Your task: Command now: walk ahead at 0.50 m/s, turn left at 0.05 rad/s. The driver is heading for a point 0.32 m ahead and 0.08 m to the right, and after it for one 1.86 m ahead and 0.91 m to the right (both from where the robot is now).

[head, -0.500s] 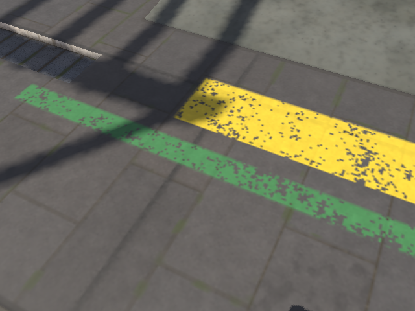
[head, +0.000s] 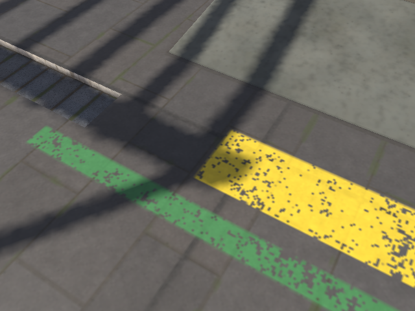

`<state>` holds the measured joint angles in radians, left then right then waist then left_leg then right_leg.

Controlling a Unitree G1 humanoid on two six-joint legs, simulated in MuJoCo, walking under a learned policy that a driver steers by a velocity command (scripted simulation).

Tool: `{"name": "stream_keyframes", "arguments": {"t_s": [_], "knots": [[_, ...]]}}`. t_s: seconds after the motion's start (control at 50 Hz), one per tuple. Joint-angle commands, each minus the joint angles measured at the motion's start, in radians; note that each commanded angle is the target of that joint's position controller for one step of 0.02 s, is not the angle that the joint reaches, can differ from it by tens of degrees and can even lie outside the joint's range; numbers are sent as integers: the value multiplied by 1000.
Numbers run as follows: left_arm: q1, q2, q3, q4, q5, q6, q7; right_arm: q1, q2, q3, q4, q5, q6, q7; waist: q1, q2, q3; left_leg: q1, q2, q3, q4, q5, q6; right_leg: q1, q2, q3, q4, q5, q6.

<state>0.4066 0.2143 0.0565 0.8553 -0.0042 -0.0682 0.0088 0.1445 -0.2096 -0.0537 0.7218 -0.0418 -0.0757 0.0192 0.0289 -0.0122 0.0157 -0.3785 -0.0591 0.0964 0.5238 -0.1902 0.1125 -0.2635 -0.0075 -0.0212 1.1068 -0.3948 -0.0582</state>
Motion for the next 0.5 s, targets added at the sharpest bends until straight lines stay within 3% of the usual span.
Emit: {"name": "stream_keyframes", "arguments": {"t_s": [0.02, 0.06, 0.12, 0.16, 0.22, 0.32, 0.34, 0.38, 0.42, 0.44, 0.46, 0.48, 0.5], "knots": [[-73, 94, 15, -125, 14, -23, -10, 149, -77, -24, 2, 15, -26, -7, -52, 28, -85, 366, 319, -396, -275, 249, 145, -381, -63, 75, 140, 98, -3], [-34, 73, 8, -116, 33, 5, -23, 156, -53, -11, 21, 23, -41, -14, -10, 57, -62, 279, 268, -311, -326, 270, 103, -326, -78, 67, 78, 123, 20], [-106, 60, 5, -142, 46, 25, -37, 218, -88, -18, 54, 36, -53, -15, -8, 66, -2, 254, 245, -256, -379, 285, 106, -405, -93, 31, 1, 181, 49], [-201, 57, 1, -174, 41, 30, -40, 259, -90, -15, 73, 34, -48, -12, -24, 58, 44, 252, 229, -223, -402, 296, 105, -459, -111, 14, -97, 263, 59], [-299, 43, -10, -199, 29, 33, -46, 287, -105, -16, 83, 27, -46, -6, -53, 72, 61, 261, 211, -137, -413, 351, 74, -429, -97, -11, -268, 373, 50], [-424, 53, -12, -245, 22, 25, -49, 342, -117, -12, 123, 24, -44, -24, -86, 61, 92, 406, 253, -49, -411, 448, 33, -397, -51, -52, -458, 421, -6], [-423, 56, -11, -249, 24, 24, -49, 342, -116, -11, 130, 23, -42, -28, -80, 66, 92, 438, 262, -32, -387, 510, 26, -378, -36, -62, -483, 396, -23], [-371, 68, -3, -239, 31, 24, -43, 319, -139, -12, 135, 17, -37, -39, -48, 91, 49, 497, 272, 7, -267, 813, 6, -292, 22, -102, -508, 306, -66], [-199, 101, 16, -197, 41, 20, -34, 299, -183, -23, 135, 9, -16, -53, 29, 108, -55, 531, 275, 44, 15, 1029, -13, -130, 93, -125, -554, 220, -112], [-46, 135, 34, -151, 53, 13, -29, 284, -195, -26, 121, 11, -7, -57, 95, 83, -139, 414, 253, 68, 244, 896, -30, 88, 88, -78, -599, 239, -145], [83, 237, 64, -133, 65, 11, -17, 291, -155, -14, 68, 27, -9, -57, 128, -39, -268, 139, 180, 89, 589, 520, -51, 379, -130, 218, -587, 212, -226], [30, 289, 78, -143, 33, 19, -19, 319, -118, -11, 27, 37, -16, -40, 50, -254, -352, -210, -42, -15, 931, -301, -95, 572, -333, 759, -737, 341, -371], [-16, 272, 81, -155, 6, 27, -23, 271, -134, -10, 12, 18, -22, -32, 49, -110, -323, -320, 26, -168, 984, -238, -89, 549, -315, 721, -776, 341, -372]]}}
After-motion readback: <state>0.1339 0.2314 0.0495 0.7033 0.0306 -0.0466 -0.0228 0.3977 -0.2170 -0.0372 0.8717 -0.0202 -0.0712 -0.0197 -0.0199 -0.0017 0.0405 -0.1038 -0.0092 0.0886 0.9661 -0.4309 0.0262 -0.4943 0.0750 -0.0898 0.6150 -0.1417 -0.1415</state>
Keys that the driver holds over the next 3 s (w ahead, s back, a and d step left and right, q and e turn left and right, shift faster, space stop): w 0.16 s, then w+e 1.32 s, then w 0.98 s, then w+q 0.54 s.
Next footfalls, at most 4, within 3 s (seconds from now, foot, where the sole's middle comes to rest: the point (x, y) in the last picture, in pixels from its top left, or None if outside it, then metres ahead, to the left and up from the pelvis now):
0.44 right None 0.43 -0.12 -0.77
1.00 left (232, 228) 0.76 -0.04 -0.77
1.52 right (325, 209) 0.85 -0.39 -0.77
2.08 left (341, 141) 1.19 -0.51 -0.77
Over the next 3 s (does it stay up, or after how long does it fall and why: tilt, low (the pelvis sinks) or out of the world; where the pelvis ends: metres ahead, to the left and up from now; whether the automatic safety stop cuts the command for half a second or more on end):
stays up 1.32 -0.80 0.02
